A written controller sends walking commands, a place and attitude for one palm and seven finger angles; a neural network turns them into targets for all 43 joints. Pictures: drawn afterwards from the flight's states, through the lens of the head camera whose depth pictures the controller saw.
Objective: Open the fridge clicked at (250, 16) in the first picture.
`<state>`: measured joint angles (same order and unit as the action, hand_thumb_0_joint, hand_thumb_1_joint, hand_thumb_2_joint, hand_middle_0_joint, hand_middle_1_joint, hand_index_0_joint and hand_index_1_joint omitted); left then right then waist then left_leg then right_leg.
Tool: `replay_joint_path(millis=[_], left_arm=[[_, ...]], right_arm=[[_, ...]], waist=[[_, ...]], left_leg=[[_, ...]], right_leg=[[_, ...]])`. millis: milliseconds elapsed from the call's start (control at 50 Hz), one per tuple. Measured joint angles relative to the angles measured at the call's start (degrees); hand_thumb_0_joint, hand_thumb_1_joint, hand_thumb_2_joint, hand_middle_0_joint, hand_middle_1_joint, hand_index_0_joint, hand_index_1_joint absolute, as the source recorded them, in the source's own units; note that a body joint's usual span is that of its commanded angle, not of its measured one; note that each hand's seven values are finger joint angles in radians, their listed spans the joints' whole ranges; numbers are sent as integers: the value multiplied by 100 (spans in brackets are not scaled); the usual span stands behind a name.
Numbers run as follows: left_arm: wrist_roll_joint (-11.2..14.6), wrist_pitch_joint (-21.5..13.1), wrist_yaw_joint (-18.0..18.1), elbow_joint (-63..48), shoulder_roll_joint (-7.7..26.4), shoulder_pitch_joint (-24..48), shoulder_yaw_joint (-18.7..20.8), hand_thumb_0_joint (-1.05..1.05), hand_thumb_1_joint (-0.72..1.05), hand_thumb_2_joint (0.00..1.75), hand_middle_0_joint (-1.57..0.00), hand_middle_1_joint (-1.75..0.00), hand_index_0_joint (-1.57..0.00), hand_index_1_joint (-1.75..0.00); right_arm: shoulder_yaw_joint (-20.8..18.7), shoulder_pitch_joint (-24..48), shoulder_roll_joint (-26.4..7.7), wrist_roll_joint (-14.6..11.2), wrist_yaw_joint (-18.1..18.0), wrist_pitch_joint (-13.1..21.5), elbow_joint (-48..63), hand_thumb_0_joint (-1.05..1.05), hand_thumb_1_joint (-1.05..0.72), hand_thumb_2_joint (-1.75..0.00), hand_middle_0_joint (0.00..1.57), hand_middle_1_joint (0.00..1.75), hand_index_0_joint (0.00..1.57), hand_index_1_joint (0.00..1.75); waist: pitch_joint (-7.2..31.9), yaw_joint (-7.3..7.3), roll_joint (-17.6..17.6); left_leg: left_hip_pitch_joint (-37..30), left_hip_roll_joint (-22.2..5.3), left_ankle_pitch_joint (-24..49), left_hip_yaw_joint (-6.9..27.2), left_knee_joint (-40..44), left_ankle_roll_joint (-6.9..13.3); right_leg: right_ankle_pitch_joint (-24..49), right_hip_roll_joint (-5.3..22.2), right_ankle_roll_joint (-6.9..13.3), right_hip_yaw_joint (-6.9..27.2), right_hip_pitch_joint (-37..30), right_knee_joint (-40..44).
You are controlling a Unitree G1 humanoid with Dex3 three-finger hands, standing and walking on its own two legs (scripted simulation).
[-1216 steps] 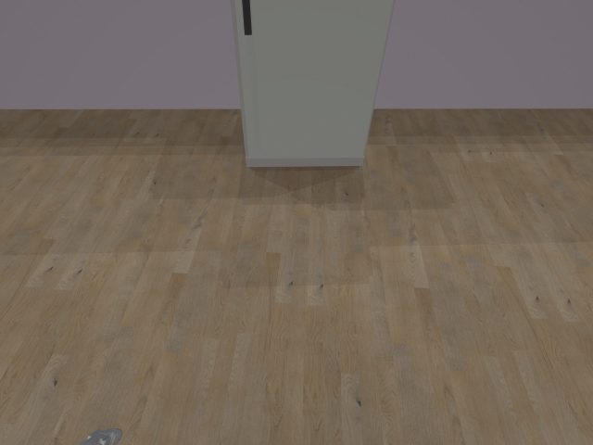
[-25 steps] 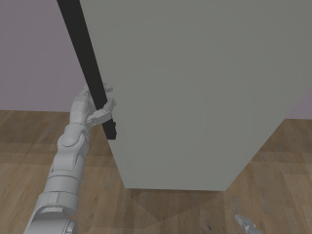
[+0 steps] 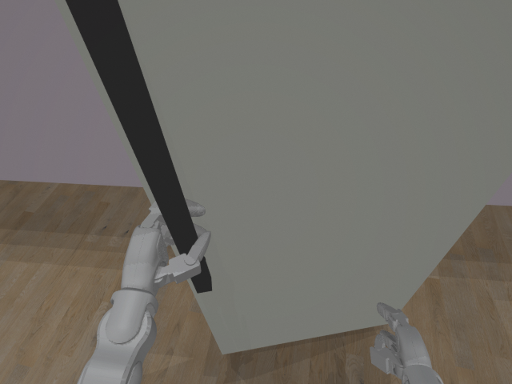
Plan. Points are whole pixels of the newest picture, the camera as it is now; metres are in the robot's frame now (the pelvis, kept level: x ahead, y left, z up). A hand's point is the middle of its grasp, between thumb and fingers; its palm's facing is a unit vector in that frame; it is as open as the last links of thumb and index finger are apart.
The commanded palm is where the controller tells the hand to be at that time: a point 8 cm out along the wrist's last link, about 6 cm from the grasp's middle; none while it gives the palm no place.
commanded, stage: walk backward, drawing the door open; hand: left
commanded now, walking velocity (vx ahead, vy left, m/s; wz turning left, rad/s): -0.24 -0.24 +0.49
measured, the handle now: (171, 188) +0.32 +0.12 +0.19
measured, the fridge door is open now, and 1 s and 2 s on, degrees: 15 50 70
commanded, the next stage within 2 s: stop walking and hold the door back in 1.32 s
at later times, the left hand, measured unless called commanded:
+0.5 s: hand (233, 373) +0.13 +0.03 +0.11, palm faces +0.20 -0.96 -0.17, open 6.7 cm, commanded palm +0.09 +0.08 +0.11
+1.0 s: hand out of the picture +0.00 -0.10 +0.10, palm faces +0.54 -0.81 -0.22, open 7.2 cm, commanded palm -0.05 -0.07 +0.11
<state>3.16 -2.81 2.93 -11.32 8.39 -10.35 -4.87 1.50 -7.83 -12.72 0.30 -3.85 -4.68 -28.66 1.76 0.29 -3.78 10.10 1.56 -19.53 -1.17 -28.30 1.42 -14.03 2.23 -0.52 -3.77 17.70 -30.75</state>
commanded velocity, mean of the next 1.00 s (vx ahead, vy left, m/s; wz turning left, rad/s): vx -0.19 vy -0.36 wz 0.72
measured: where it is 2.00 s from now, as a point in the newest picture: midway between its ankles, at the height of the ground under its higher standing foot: outside the picture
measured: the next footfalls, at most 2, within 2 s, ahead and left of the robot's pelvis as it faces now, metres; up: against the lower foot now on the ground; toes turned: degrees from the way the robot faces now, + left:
left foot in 0.64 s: -0.12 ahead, -0.02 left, +0.01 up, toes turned +21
right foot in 0.92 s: -0.15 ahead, -0.45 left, +0.00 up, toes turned +29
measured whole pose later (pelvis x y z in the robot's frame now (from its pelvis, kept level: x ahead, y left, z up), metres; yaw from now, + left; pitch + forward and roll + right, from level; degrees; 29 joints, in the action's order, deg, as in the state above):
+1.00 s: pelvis -0.16 -0.34 -0.02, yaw +36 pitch +0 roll -1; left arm 0.0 -4.6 2.7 -19.8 10.9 -10.9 -2.7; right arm -3.8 -9.3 -10.7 -0.6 -3.6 6.9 -40.6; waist -6.3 2.1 -4.2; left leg 34.1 -4.4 -23.9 9.8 -48.7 -3.6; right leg -27.0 -0.9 1.7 -7.2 6.6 -33.5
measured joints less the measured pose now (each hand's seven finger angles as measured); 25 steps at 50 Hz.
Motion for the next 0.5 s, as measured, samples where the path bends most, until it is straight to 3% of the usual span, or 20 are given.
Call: replay_joint_path(millis=[180,380,440,500], left_arm=[[-108,36,253,-58,-93,-186,66,-2,59,70,-40,-138,-33,-140],[-64,-4,401,-398,-38,-464,253,-3,60,66,-39,-137,-31,-139],[-49,28,456,-544,-37,-572,316,-4,60,66,-39,-136,-31,-139],[-94,137,504,-690,-18,-572,331,-5,60,66,-40,-135,-30,-139]], right_arm=[[163,-76,307,81,76,-87,15,1,-90,-89,20,30,20,30],[-34,-345,225,53,-30,159,-281,1,-90,-89,20,30,20,30],[-145,-380,171,14,-62,225,-414,1,-90,-89,20,30,20,30],[-249,-389,151,-24,-96,326,-586,1,-90,-89,20,30,20,30]], waist=[[-19,109,105],[-159,197,177],[-208,195,149],[-257,221,223]], left_leg=[[158,-37,325,146,156,-147],[657,-210,845,439,201,-459],[844,-275,801,551,39,-408],[1278,-302,34,437,-861,-253]], right_leg=[[224,-31,183,-125,101,155],[603,-168,372,-428,519,199],[680,-238,550,-552,616,182],[797,-227,856,-736,705,180]])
